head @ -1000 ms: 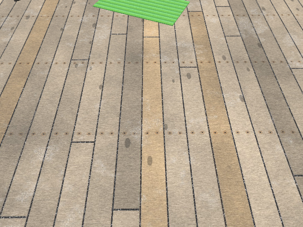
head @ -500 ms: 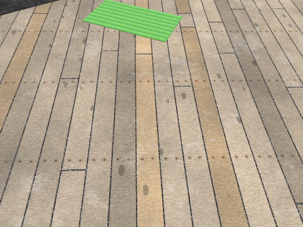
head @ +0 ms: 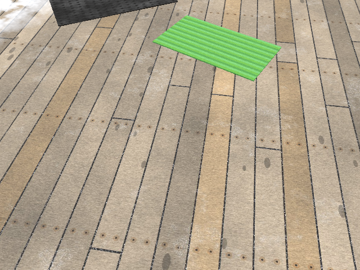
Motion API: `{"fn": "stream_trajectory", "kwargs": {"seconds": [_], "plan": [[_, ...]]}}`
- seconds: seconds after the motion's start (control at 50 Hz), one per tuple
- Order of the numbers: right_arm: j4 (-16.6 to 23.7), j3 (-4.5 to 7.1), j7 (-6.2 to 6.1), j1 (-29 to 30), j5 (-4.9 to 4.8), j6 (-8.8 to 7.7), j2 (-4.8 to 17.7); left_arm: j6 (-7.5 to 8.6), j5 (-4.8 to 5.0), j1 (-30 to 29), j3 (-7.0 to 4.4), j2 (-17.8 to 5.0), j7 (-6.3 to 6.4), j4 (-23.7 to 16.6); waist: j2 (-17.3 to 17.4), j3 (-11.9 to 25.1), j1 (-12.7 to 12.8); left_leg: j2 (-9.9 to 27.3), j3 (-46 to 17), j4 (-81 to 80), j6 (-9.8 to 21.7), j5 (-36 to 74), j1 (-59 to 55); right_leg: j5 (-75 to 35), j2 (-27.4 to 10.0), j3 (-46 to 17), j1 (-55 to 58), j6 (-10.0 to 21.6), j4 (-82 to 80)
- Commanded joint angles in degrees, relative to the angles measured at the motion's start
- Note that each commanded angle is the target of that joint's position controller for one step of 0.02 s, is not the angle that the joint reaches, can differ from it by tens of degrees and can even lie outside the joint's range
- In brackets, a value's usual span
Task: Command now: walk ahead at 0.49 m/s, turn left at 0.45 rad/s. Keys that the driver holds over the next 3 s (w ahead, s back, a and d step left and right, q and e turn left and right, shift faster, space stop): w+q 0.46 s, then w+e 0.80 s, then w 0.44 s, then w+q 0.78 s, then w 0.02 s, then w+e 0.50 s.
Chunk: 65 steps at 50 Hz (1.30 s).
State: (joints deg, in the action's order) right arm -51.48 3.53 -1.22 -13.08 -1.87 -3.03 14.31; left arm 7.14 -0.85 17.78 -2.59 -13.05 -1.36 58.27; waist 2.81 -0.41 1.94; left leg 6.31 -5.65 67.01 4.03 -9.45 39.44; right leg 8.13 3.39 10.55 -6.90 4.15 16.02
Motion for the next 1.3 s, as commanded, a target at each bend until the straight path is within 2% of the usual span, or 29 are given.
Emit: {"fn": "stream_trajectory", "kwargs": {"seconds": [0.02, 0.12, 0.2, 0.26, 0.3, 0.32, 0.34, 0.36, 0.38, 0.4, 0.42, 0.44, 0.48, 0.5, 0.54, 0.66, 0.74, 0.8, 0.84, 0.88, 0.9, 0.92, 0.94, 0.96, 0.98, 1.02, 1.08, 1.2, 1.3], "plan": [[2.5, 0.48, 0.33, -2.9, 0.29, 0.28, 0.7, 0.73, -0.51, -3.7, -1.03, -7.2, 1.17, -3.3, -6.4, -3.2, -3.2, 2.1, -3.4, -4.2, -0.8, 7.8, 3.7, -8.5, -18.1, -8.7, -3.8, 7.1, -10.5], [6.3, -0.14, 2.41, 7.2, 0.78, -0.7, 0.1, -0.41, 0.05, 0.3, -1.23, -9.2, 2.54, -3.1, -2.9, -4.3, 0.6, 1.3, 2.6, -19.8, -1.2, 14.6, 5.6, -11.0, -18.5, -2.9, 4.6, 5.8, -9.5], [10.6, -0.64, 4.1, 14.2, 0.57, -0.77, -0.1, -2.15, 1.15, 4.1, -1.85, -10.2, 2.68, -2.3, -3.3, -6.6, 3.1, 0.2, 7.7, -26.9, 0.0, 8.4, 6.6, -14.0, -20.4, -0.2, 11.7, 4.8, -5.2], [12.1, 0.58, 4.91, 10.4, 0.35, -0.5, 2.3, -3.18, 1.52, 1.4, -2.52, -12.4, 2.88, -3.7, -7.4, -2.4, -1.0, -4.8, 12.7, -28.6, 3.1, -0.1, -4.2, -40.3, -20.8, 2.7, 13.3, 2.7, 4.9], [9.1, 3.64, 4.55, -4.5, 0.05, -0.37, 7.7, -3.96, 1.8, -1.8, -2.63, -13.1, 3.16, -5.1, -7.6, 6.1, -9.8, -10.5, 14.2, -33.5, 6.8, 1.3, -25.0, -49.3, -18.0, 4.9, 8.2, 0.1, 25.9], [7.2, 5.95, 3.08, -13.4, 0.14, 0.12, 13.7, -3.47, 1.0, -1.5, -2.04, -11.8, 3.11, -6.8, -0.8, 11.2, -12.9, -3.5, 0.9, -36.3, 10.3, 0.4, -42.4, -30.2, -15.0, 4.9, -6.5, -2.8, 44.5], [8.2, 6.66, 2.92, -11.4, 0.55, -0.36, 19.7, -1.21, 0.37, 4.2, 0.89, -2.0, 1.98, -10.4, 14.2, 17.7, -5.0, 12.0, -36.0, -44.2, 22.6, -7.7, -60.8, 22.4, -1.7, -2.9, -32.2, -5.9, 65.7], [8.8, 4.94, 3.06, -13.6, 1.34, -0.98, 13.7, 1.61, 2.54, -3.0, -0.31, -8.0, 1.09, -11.6, 5.7, 21.7, -9.1, 13.0, -42.4, -51.3, 21.0, -8.7, -63.6, 23.5, -2.5, -15.9, -38.6, -3.9, 69.4], [8.4, 4.01, 3.09, -11.6, 1.8, -1.56, 10.3, 2.57, 4.21, -8.0, -0.9, -9.6, 0.78, -13.4, 3.8, 14.0, -8.9, 11.2, -32.4, -50.6, 17.3, -2.4, -59.0, 18.2, -5.1, -15.8, -42.7, -2.0, 67.2], [9.3, 3.16, 3.29, -6.6, 1.05, -1.72, 7.9, 2.62, 2.79, -9.4, -0.77, -8.7, 1.31, -13.2, -4.1, 8.8, -6.1, 8.0, -23.3, -50.5, 13.6, 4.6, -49.1, 13.1, -8.1, -15.4, -39.4, -1.0, 61.5], [10.4, 2.74, 3.39, -3.3, 1.05, -1.97, 6.7, 2.32, 1.54, -8.0, -1.22, -8.8, 1.72, -12.9, -2.6, 6.9, -3.4, 6.4, -18.0, -49.7, 13.1, 15.3, -41.3, 11.2, -9.6, -15.4, -34.7, -1.4, 57.4], [11.3, 2.32, 3.24, -1.0, 1.55, -1.96, 5.9, 1.38, 1.46, -5.5, -1.58, -9.0, 1.55, -13.1, -1.2, 6.9, -0.9, 5.3, -16.1, -51.3, 13.4, 15.6, -36.9, 9.9, -10.8, -16.1, -30.9, -2.2, 55.1], [11.6, 1.89, 2.79, 0.0, 1.24, -2.19, 4.6, -0.54, 1.25, -4.7, -1.9, -8.0, 1.44, -12.4, -4.2, 5.6, 0.1, 2.1, -11.2, -53.7, 11.3, 16.4, -32.6, 6.6, -11.5, -14.6, -28.4, -3.0, 51.2], [11.4, 2.3, 2.42, -0.9, 1.37, -2.51, 6.9, -1.26, 0.98, -3.7, -1.54, -6.8, 1.44, -12.4, -1.0, 5.3, 0.7, 3.8, -10.0, -54.3, 13.1, 21.3, -30.7, 5.6, -11.4, -14.0, -28.5, -4.3, 48.9], [9.9, 2.2, 1.66, -3.8, 1.42, -2.66, 6.7, -1.68, 0.44, -7.3, -1.3, -6.6, 1.55, -13.1, -0.9, 2.7, -1.2, 3.3, -6.1, -55.8, 12.7, 23.6, -29.8, 0.6, -12.1, -13.2, -30.6, -6.0, 42.4], [7.6, 1.93, 1.02, -6.6, 1.96, -2.91, 8.1, -1.36, 1.71, -16.7, -0.65, -5.3, 0.82, -15.1, 1.0, -0.8, -5.6, 2.8, -0.1, -58.4, 8.1, 13.6, -34.0, -16.8, -10.0, -11.5, -32.1, -4.0, 23.3], [5.3, 1.92, 0.95, -7.6, 2.02, -2.8, 8.2, -1.12, 2.31, -20.3, -0.5, -5.8, -0.59, -17.0, 0.6, -3.9, -7.0, 6.2, 1.7, -57.8, 7.5, 14.2, -41.7, -14.4, -8.7, -12.0, -36.3, -2.0, 18.9], [4.7, 2.25, 0.47, -6.4, 1.69, -1.98, 9.1, -0.84, 2.36, -20.2, -0.51, -5.9, -2.08, -18.2, 1.2, -3.7, -5.9, 8.0, 3.8, -54.1, 5.7, 21.3, -45.9, -8.6, -7.3, -11.2, -35.5, 0.2, 17.1], [5.4, 2.51, 0.06, -4.7, 1.78, -1.4, 10.5, -1.04, 1.96, -16.5, -1.19, -7.3, -2.39, -18.2, 2.3, -0.1, -3.7, 7.3, 6.1, -47.2, 4.3, 40.9, -46.5, -3.1, -3.7, -7.2, -28.0, 2.0, 17.3], [6.2, 2.28, -0.49, -3.2, 1.74, -0.46, 11.0, -1.46, 1.79, -2.7, -3.49, -11.3, -1.89, -15.2, 1.1, 8.1, 3.6, 3.7, 9.8, -27.6, 1.6, 52.1, -41.8, -4.1, 0.7, -5.2, -8.9, 5.1, 14.6], [7.7, 1.29, -0.75, -4.7, 2.71, -0.86, 9.2, -1.84, 1.49, 6.1, -4.83, -16.1, -1.02, -14.3, -6.6, 14.7, 6.1, 0.7, 11.2, -8.2, -0.9, 32.3, -27.3, -6.4, -10.1, -21.3, 8.9, 9.6, 14.1], [9.0, -1.29, 0.64, -11.4, 2.98, -2.74, 1.4, -1.45, 2.01, 7.0, -5.3, -18.9, -1.25, -14.9, -21.5, 22.4, 1.1, -12.6, 5.8, 13.0, -5.0, -19.5, -2.2, 2.6, -24.0, -55.2, 29.2, 22.3, 6.5], [8.9, -0.3, 1.58, -7.4, 1.42, -4.76, 7.4, -1.67, 2.15, 7.9, -4.05, -13.6, -1.1, -14.3, -13.5, 22.7, 4.5, -9.1, -3.3, 16.7, -3.0, -20.0, 4.9, 12.0, -21.9, -57.3, 30.9, 18.9, 1.6], [11.0, 0.01, 2.05, -1.2, -0.33, -5.72, 9.1, -1.84, 1.87, 5.1, -3.43, -11.2, -0.65, -15.2, -10.3, 14.2, 4.8, -6.3, -2.3, 14.9, -1.9, -15.6, 8.0, 11.3, -20.0, -48.2, 24.0, 15.5, 1.3], [11.9, -0.18, 1.74, 2.1, 0.64, -6.0, 8.4, -2.02, 1.63, 0.8, -2.89, -10.2, -0.64, -16.4, -1.7, 8.1, 2.6, -3.7, -1.0, 9.5, -1.5, -11.6, 5.8, 5.7, -17.7, -41.6, 13.4, 13.3, 0.1], [12.9, 0.58, 1.13, 1.9, 2.59, -5.2, 8.9, -2.02, 1.02, -3.4, -2.36, -9.4, -0.41, -18.4, -2.1, 4.5, -1.4, -1.1, -0.7, 2.0, -2.8, -9.4, -1.4, -7.2, -14.8, -35.8, 1.2, 13.5, -1.6], [13.4, 0.31, 0.57, -0.1, 2.82, -3.42, 6.7, -2.09, 1.33, -3.8, -2.87, -10.8, 0.3, -19.2, -4.8, 2.8, -3.3, -0.7, 1.2, -6.4, -5.3, -7.8, -3.8, -13.1, -12.7, -30.7, -6.4, 14.2, -3.7], [16.7, -0.62, 0.69, 11.6, 2.53, -3.49, 4.2, -3.25, 2.52, 1.2, -3.36, -11.9, 1.84, -18.4, -6.9, 2.0, 1.3, -5.2, 2.9, -30.8, -7.4, 12.5, -8.2, -9.5, -7.4, -25.3, -8.7, 8.9, -1.4], [18.2, 0.15, 2.07, 15.4, 1.72, -4.81, 6.4, -4.31, 2.44, 4.2, -3.16, -11.1, 2.27, -17.5, -8.8, 2.0, 2.5, -6.7, 1.5, -39.0, -5.7, 10.6, -10.2, -4.8, -10.7, -32.6, -0.7, 7.7, 4.3]]}}
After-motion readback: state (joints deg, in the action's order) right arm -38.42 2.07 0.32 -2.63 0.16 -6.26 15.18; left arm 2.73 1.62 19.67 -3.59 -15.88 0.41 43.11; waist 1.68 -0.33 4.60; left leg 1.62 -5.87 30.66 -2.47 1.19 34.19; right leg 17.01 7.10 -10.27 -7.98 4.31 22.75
